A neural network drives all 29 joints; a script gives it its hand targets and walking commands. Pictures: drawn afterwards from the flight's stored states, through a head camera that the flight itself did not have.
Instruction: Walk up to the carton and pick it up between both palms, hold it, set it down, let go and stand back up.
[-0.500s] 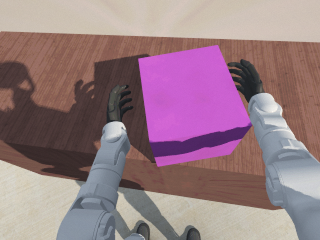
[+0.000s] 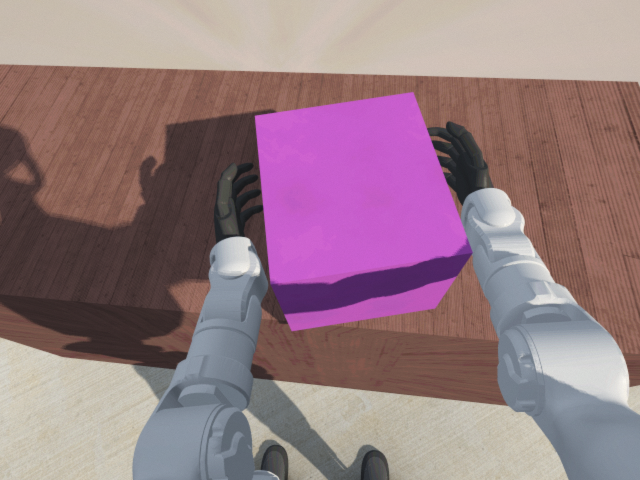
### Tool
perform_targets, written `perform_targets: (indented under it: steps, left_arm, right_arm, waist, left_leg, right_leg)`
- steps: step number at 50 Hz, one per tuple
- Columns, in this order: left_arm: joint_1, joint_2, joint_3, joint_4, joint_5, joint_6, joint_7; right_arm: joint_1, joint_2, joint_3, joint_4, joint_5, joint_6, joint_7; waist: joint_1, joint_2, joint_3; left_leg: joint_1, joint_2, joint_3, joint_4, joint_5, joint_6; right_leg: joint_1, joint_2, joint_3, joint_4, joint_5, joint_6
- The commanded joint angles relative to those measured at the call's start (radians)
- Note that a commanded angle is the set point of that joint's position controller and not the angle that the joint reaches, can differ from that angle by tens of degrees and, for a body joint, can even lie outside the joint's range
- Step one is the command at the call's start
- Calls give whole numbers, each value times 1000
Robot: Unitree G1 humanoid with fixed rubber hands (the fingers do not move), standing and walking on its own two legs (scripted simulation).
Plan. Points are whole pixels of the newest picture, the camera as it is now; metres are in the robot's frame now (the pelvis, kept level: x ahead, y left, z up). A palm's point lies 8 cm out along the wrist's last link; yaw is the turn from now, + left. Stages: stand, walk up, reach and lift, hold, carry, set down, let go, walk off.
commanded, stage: reach and lift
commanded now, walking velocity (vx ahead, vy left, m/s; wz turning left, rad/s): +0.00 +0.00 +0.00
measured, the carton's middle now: (349, 217) +0.45 +0.03 -0.01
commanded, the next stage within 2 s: none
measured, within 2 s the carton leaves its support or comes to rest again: neither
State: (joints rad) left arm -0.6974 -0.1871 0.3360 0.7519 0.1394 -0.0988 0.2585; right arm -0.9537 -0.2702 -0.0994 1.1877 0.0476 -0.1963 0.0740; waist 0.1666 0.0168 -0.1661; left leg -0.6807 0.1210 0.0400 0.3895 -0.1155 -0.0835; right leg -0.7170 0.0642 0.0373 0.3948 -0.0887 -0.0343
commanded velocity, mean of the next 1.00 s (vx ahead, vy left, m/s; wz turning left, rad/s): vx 0.00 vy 0.00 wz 0.00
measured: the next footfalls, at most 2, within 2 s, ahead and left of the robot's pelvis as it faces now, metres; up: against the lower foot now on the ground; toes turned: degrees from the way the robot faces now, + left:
none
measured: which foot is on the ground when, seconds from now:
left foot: down 0.00-1.00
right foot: down 0.00-1.00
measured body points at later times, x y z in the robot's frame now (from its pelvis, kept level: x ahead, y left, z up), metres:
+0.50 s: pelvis +0.02 +0.00 +0.01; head +0.12 -0.01 +0.45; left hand +0.40 +0.17 +0.03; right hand +0.49 -0.12 +0.04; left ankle +0.01 +0.18 -0.73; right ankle +0.03 -0.09 -0.73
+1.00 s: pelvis +0.02 +0.00 +0.01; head +0.13 +0.00 +0.45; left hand +0.40 +0.17 +0.03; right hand +0.49 -0.12 +0.04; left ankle +0.01 +0.18 -0.73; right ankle +0.03 -0.09 -0.73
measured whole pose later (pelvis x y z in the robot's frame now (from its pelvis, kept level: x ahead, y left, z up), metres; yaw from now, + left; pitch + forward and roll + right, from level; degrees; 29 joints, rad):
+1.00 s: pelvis +0.02 +0.00 +0.01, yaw +1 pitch +21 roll +0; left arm -0.62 -0.23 0.48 0.78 0.31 -0.26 0.19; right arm -0.91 -0.18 -0.38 1.31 -0.25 -0.39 0.07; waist 0.11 0.00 -0.15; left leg -0.55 0.12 0.03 0.28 -0.09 -0.08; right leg -0.58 0.06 0.02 0.30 -0.08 -0.04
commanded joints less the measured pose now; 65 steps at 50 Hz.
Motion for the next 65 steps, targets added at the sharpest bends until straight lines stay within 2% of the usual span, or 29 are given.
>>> perform_targets:
  steps: [1, 4, 6, 10, 11, 12, 14, 16, 19, 24, 27, 31, 34, 36, 39, 40, 41, 43, 44, 46, 47, 49, 51, 52, 54, 56, 60, 61, 65]
  left_arm:
    - [-409, -14, -41, -212, 57, -73, -30]
    - [-387, -64, -34, -192, 80, -70, -40]
    - [-426, -151, -63, -206, 90, -83, -63]
    - [-418, -340, -74, -115, 166, -109, -121]
    - [-444, -373, -71, -98, 175, -119, -141]
    - [-411, -363, -53, -76, 205, -131, -149]
    - [-408, -373, -71, -76, 212, -143, -155]
    - [-358, -372, -86, -62, 220, -154, -157]
    - [-364, -374, -82, -54, 228, -142, -151]
    - [-366, -342, -78, -18, 221, -144, -154]
    - [-348, -379, -101, -22, 223, -157, -151]
    - [-312, -378, -96, -1, 228, -183, -156]
    - [-345, -392, -110, -6, 214, -196, -157]
    - [-314, -409, -133, -25, 215, -197, -156]
    - [-308, -419, -135, 8, 229, -197, -149]
    - [-309, -408, -116, 18, 240, -183, -150]
    - [-301, -388, -110, 29, 233, -178, -149]
    - [-317, -396, -89, 7, 237, -180, -146]
    - [-327, -397, -95, 4, 224, -176, -142]
    - [-334, -384, -93, 1, 222, -174, -136]
    - [-360, -393, -109, -2, 208, -178, -135]
    - [-329, -407, -120, 18, 212, -174, -139]
    - [-326, -412, -137, 1, 201, -178, -135]
    - [-346, -399, -114, 22, 215, -173, -133]
    - [-338, -397, -131, 1, 204, -174, -137]
    - [-350, -398, -114, 15, 216, -178, -131]
    - [-343, -414, -140, 25, 199, -181, -136]
    - [-352, -399, -142, 36, 192, -188, -143]
    - [-357, -396, -116, 63, 197, -200, -147]
  right_arm:
    - [-510, 61, -17, -186, -58, -83, -11]
    - [-493, 116, -20, -162, -76, -90, -8]
    - [-493, 207, -27, -150, -114, -104, 7]
    - [-488, 464, -76, -135, -279, -137, 62]
    - [-458, 525, -101, -99, -328, -145, 74]
    - [-420, 551, -118, -65, -353, -152, 89]
    - [-409, 554, -136, -43, -384, -176, 94]
    - [-376, 561, -118, -8, -389, -191, 86]
    - [-362, 557, -143, 50, -388, -192, 96]
    - [-394, 545, -130, 72, -372, -201, 93]
    - [-385, 556, -114, 55, -367, -230, 86]
    - [-382, 576, -83, 33, -366, -254, 81]
    - [-388, 582, -82, 55, -377, -255, 82]
    - [-351, 604, -83, 62, -373, -265, 84]
    - [-355, 579, -86, 93, -376, -263, 86]
    - [-372, 593, -103, 108, -369, -252, 87]
    - [-363, 579, -99, 86, -366, -247, 90]
    - [-358, 581, -117, 90, -387, -243, 93]
    - [-361, 581, -119, 107, -388, -242, 88]
    - [-357, 571, -106, 94, -368, -239, 92]
    - [-388, 577, -96, 98, -372, -241, 92]
    - [-388, 590, -104, 83, -374, -245, 95]
    - [-358, 573, -103, 106, -365, -243, 92]
    - [-390, 585, -102, 100, -367, -239, 92]
    - [-357, 578, -115, 117, -374, -236, 87]
    - [-365, 583, -115, 136, -372, -240, 91]
    - [-389, 586, -80, 111, -361, -261, 78]
    - [-382, 597, -60, 113, -362, -261, 73]
    - [-402, 591, -49, 107, -365, -276, 70]
  waist:
    - [20, -178, -836]
    - [36, -179, -799]
    - [8, -154, -796]
    - [15, -191, -742]
    - [-19, -189, -735]
    - [7, -160, -706]
    - [-4, -150, -703]
    - [-4, -155, -652]
    - [-8, -117, -597]
    - [-8, -151, -533]
    - [-4, -109, -573]
    - [4, -137, -599]
    - [-10, -146, -608]
    - [-14, -93, -617]
    - [-19, -93, -599]
    - [3, -87, -557]
    - [-15, -109, -551]
    - [-8, -119, -591]
    - [-10, -145, -574]
    - [4, -118, -583]
    - [-14, -131, -600]
    - [-2, -119, -596]
    - [-22, -109, -576]
    - [-7, -114, -583]
    - [-28, -102, -590]
    - [-15, -84, -568]
    - [-19, -111, -605]
    - [-25, -150, -579]
    - [-12, -151, -604]
  left_leg:
    - [224, -126, 101, 21, 300, 47]
    - [229, -118, 94, 4, 293, 61]
    - [247, -119, 93, -6, 281, 52]
    - [241, -119, 101, -39, 244, 71]
    - [236, -124, 99, -49, 230, 70]
    - [253, -119, 108, -52, 237, 74]
    - [271, -119, 117, -43, 270, 66]
    - [264, -111, 120, -53, 280, 66]
    - [278, -107, 119, -70, 229, 73]
    - [250, -104, 116, -88, 221, 87]
    - [273, -105, 104, -64, 281, 71]
    - [214, -110, 116, -61, 293, 72]
    - [203, -107, 115, -72, 285, 74]
    - [273, -103, 113, -53, 339, 62]
    - [274, -92, 105, -60, 310, 62]
    - [270, -96, 107, -70, 275, 68]
    - [298, -99, 113, -70, 276, 76]
    - [291, -97, 108, -73, 253, 81]
    - [278, -96, 103, -78, 241, 81]
    - [273, -97, 109, -82, 242, 82]
    - [266, -98, 104, -80, 245, 77]
    - [266, -98, 106, -78, 235, 78]
    - [301, -96, 103, -75, 255, 79]
    - [290, -101, 106, -73, 244, 85]
    - [291, -97, 109, -74, 254, 79]
    - [281, -99, 109, -77, 251, 75]
    - [260, -96, 101, -65, 270, 71]
    - [239, -100, 102, -70, 253, 85]
    - [166, -100, 97, -80, 236, 90]
  right_leg:
    - [710, 1, -52, 70, 496, 79]
    - [727, -9, -51, 55, 492, 77]
    - [707, -3, -60, 48, 466, 70]
    - [707, -13, -82, 21, 433, 72]
    - [719, -14, -93, 16, 451, 73]
    - [720, -24, -103, 22, 450, 71]
    - [721, -29, -109, 19, 465, 62]
    - [710, -33, -95, 24, 500, 70]
    - [694, -30, -106, 0, 388, 60]
    - [692, -40, -98, -4, 411, 68]
    - [692, -41, -99, 4, 487, 59]
    - [738, -47, -86, 21, 591, 67]
    - [735, -47, -90, 19, 565, 68]
    - [717, -48, -103, 23, 561, 58]
    - [660, -26, -117, 3, 500, 43]
    - [648, -32, -106, -10, 455, 46]
    - [626, -29, -110, -17, 433, 41]
    - [641, -33, -113, -22, 393, 48]
    - [647, -28, -120, -26, 387, 54]
    - [657, -33, -98, -27, 395, 58]
    - [648, -29, -108, -22, 407, 52]
    - [650, -23, -107, -28, 395, 49]
    - [618, -25, -117, -29, 384, 47]
    - [631, -29, -108, -33, 382, 45]
    - [630, -29, -116, -32, 380, 47]
    - [629, -27, -106, -32, 383, 43]
    - [671, -27, -105, -8, 467, 51]
    - [686, -38, -86, -8, 503, 61]
    - [751, -56, -80, 4, 527, 75]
